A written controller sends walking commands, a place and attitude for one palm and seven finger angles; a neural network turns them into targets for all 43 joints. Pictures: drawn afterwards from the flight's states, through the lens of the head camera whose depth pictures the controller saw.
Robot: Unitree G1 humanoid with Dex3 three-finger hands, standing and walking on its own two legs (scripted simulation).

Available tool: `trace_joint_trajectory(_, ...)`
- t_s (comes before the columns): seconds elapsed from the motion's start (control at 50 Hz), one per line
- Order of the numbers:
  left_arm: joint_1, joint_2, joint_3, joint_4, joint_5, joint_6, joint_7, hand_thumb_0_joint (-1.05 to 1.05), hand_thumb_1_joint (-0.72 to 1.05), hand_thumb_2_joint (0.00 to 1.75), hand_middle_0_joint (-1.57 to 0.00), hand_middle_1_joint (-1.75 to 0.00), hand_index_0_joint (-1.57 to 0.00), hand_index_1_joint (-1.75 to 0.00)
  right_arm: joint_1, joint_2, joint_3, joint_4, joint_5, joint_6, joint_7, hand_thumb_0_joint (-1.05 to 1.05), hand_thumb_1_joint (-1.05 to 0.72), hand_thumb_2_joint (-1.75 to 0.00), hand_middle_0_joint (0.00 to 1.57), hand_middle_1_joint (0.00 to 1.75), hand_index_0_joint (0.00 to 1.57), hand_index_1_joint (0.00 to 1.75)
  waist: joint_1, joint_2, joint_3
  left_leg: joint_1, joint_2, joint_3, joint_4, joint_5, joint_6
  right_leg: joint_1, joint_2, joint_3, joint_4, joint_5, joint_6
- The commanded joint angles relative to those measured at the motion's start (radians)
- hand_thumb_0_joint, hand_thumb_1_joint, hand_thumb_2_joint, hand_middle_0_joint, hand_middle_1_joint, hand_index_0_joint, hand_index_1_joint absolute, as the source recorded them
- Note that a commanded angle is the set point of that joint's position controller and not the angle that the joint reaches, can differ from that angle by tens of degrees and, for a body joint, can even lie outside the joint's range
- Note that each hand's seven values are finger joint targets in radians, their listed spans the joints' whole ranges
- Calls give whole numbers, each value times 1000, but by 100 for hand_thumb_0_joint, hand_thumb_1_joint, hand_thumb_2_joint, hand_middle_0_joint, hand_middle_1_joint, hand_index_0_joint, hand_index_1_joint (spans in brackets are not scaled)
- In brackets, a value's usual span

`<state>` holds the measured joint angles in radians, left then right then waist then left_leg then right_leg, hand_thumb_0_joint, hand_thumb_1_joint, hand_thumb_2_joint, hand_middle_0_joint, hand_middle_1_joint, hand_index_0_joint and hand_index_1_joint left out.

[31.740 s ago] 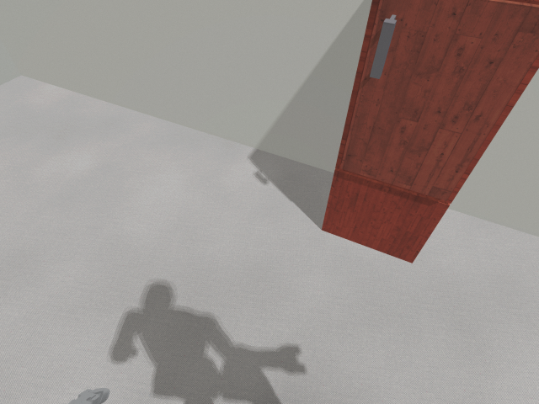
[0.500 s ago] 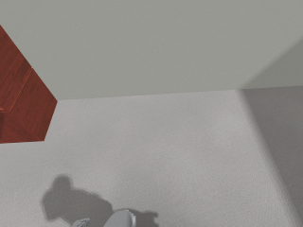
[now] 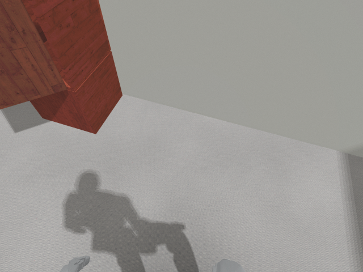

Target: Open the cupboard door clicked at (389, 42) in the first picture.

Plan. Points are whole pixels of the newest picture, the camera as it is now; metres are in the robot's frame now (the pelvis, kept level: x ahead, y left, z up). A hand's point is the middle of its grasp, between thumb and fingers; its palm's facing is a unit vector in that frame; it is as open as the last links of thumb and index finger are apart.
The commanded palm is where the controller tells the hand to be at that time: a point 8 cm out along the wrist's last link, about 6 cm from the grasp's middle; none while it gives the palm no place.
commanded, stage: turn to face it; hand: left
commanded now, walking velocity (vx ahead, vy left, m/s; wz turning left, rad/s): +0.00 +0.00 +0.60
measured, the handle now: out of the picture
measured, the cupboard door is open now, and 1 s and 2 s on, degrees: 47 47 47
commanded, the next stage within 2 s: take the last steps up to it in 0.76 s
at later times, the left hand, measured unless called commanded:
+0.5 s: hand out of the picture +0.02 +0.16 -0.17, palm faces +0.35 -0.90 -0.24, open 7.3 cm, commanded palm none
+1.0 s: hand out of the picture +0.02 +0.16 -0.17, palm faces +0.50 -0.83 -0.24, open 7.4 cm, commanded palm none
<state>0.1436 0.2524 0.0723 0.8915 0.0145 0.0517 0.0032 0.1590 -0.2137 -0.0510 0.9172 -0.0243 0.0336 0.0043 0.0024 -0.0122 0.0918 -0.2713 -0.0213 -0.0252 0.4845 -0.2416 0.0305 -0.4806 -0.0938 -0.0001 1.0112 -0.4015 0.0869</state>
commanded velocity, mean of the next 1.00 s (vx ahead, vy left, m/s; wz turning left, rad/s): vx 0.05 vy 0.02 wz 0.40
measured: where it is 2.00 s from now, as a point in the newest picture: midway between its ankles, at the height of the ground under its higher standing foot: (137, 259)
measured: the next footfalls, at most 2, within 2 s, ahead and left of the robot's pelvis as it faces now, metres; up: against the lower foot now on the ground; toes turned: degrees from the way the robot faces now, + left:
right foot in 0.16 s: +0.05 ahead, -0.16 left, +0.00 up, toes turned +3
left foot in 0.58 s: +0.03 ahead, +0.09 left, +0.00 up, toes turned +28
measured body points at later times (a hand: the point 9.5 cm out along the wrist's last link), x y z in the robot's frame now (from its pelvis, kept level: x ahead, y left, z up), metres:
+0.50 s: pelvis +0.02 -0.05 +0.00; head +0.08 -0.03 +0.44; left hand +0.00 +0.20 -0.15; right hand +0.19 -0.27 -0.15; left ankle -0.02 +0.08 -0.70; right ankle +0.01 -0.16 -0.74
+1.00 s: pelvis +0.05 -0.04 -0.01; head +0.08 -0.05 +0.44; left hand -0.01 +0.20 -0.15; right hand +0.22 -0.22 -0.17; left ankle -0.01 +0.07 -0.73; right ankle +0.10 -0.15 -0.74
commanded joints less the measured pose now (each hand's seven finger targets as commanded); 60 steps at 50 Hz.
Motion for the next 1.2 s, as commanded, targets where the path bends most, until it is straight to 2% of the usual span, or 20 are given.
trace_joint_trajectory(0.0,-18,55,9,-95,0,-28,8,0,90,90,-20,-30,-20,-30,31,-217,-66,-56,-3,-15,-12,0,-90,-90,20,30,20,30,-29,165,-139,104,225,-252,-107,372,127,42,43,-21,-179,-21,2)
trace_joint_trajectory(0.1,96,85,20,-71,-6,-54,17,0,90,90,-20,-30,-20,-30,-24,-191,-73,-71,10,-6,-10,0,-90,-90,20,30,20,30,33,144,-169,-66,145,-268,23,295,49,372,53,-27,-588,208,-20)
trace_joint_trajectory(0.14,143,236,48,-68,17,-68,32,0,90,90,-20,-30,-20,-30,-11,-94,-61,-106,22,-8,0,0,-90,-90,20,30,20,30,60,-295,-192,-340,-74,-8,442,-368,-80,535,-391,372,-722,420,-193)
trace_joint_trajectory(0.16,133,215,34,-67,10,-65,35,0,90,90,-20,-30,-20,-30,-17,-133,-65,-95,13,1,3,0,-90,-90,20,30,20,30,49,-224,-166,-314,-10,-50,638,-385,-69,412,-421,317,-706,451,-248)
trace_joint_trajectory(0.26,25,95,3,-89,1,-68,33,0,90,90,-20,-30,-20,-30,-2,-93,-54,-39,11,29,24,0,-90,-90,20,30,20,30,-25,-193,-90,-318,49,15,735,-152,-106,373,-215,-27,-657,619,-165)
trace_joint_trajectory(0.44,164,148,30,-25,17,-69,29,0,90,90,-20,-30,-20,-30,-103,-49,-23,-59,16,11,28,0,-90,-90,20,30,20,30,45,-214,-125,-194,37,135,278,-204,-83,506,-272,-115,-548,839,-181)
trace_joint_trajectory(0.5,127,166,35,-25,7,-71,22,0,90,90,-20,-30,-20,-30,-17,-82,-26,-41,11,-3,21,0,-90,-90,20,30,20,30,-15,-182,-156,0,7,162,60,-45,-56,415,-258,-170,-427,818,-137)
trace_joint_trajectory(0.52,108,153,32,-32,-2,-69,18,0,90,90,-20,-30,-20,-30,52,-124,-37,-22,6,-12,19,0,-90,-90,20,30,20,30,-59,-94,-197,168,42,129,-52,141,-34,313,-233,-200,-294,715,-94)
trace_joint_trajectory(0.54,108,89,19,-60,-9,-65,11,0,90,90,-20,-30,-20,-30,116,-229,-63,-13,-3,-22,13,0,-90,-90,20,30,20,30,-89,197,-260,365,281,-181,-71,458,70,56,-100,-222,-75,189,-27)
trace_joint_trajectory(0.56,45,40,-4,-92,-11,-53,15,0,90,90,-20,-30,-20,-30,176,-300,-77,-2,4,-16,-3,0,-90,-90,20,30,20,30,-120,322,-273,356,444,-365,-83,852,205,-59,-23,-118,88,-285,-8)
trace_joint_trajectory(0.58,35,71,3,-95,-3,-36,24,0,90,90,-20,-30,-20,-30,163,-282,-67,3,4,-9,-8,0,-90,-90,20,30,20,30,-102,185,-250,292,455,-269,-72,725,232,-42,-41,-26,146,-273,-29)
trace_joint_trajectory(0.66,70,54,10,-13,7,-18,7,0,90,90,-20,-30,-20,-30,-9,-180,-35,-38,-2,-22,-27,0,-90,-90,20,30,20,30,-20,170,-98,85,288,-143,-155,391,136,-39,-30,-2,146,-37,-22)
trace_joint_trajectory(0.76,94,28,-2,7,3,-22,7,0,90,90,-20,-30,-20,-30,24,-165,-29,-18,1,-32,-28,0,-90,-90,20,30,20,30,-10,143,-139,137,265,-98,-134,507,136,29,2,-34,-32,-10,-13)
trace_joint_trajectory(0.9,169,23,1,32,2,-51,2,0,90,90,-20,-30,-20,-30,-6,-151,-33,-6,5,-16,-17,0,-90,-90,20,30,20,30,35,156,-130,-23,191,-122,-67,56,83,326,60,-96,-497,125,-28)
trace_joint_trajectory(0.92,213,60,12,47,9,-65,4,0,90,90,-20,-30,-20,-30,-5,-120,-32,-9,12,-18,-12,0,-90,-90,20,30,20,30,58,50,-127,-131,118,-75,36,-96,36,448,1,-36,-615,118,-40)
trace_joint_trajectory(0.94,263,158,32,56,24,-78,10,0,90,90,-20,-30,-20,-30,-2,-56,-23,-28,22,-20,-2,0,-90,-90,20,30,20,30,82,-229,-126,-332,-7,40,272,-302,-26,559,-237,259,-753,-39,-117)
trace_joint_trajectory(0.96,282,204,39,49,17,-76,14,0,90,90,-20,-30,-20,-30,-58,-86,-28,-58,8,-14,4,0,-90,-90,20,30,20,30,112,-307,-62,-411,-12,15,519,-398,-43,456,-415,476,-850,-104,-218)
trace_joint_trajectory(0.98,242,180,31,33,11,-75,16,0,90,90,-20,-30,-20,-30,-79,-105,-35,-62,1,-10,13,0,-90,-90,20,30,20,30,87,-185,7,-431,34,-48,640,-291,-36,354,-409,431,-885,-229,-241)
trace_joint_trajectory(1.04,151,74,9,39,4,-101,16,0,90,90,-20,-30,-20,-30,-6,-85,-41,5,-3,-5,27,0,-90,-90,20,30,20,30,12,-203,10,-398,85,-35,715,-64,-59,327,-271,179,-848,-1,-156)
trace_joint_trajectory(1.18,277,63,10,113,8,-131,16,0,90,90,-20,-30,-20,-30,-46,-33,-27,21,3,-4,44,0,-90,-90,20,30,20,30,45,-118,-4,-440,105,44,563,35,-93,461,-276,-13,-839,239,-159)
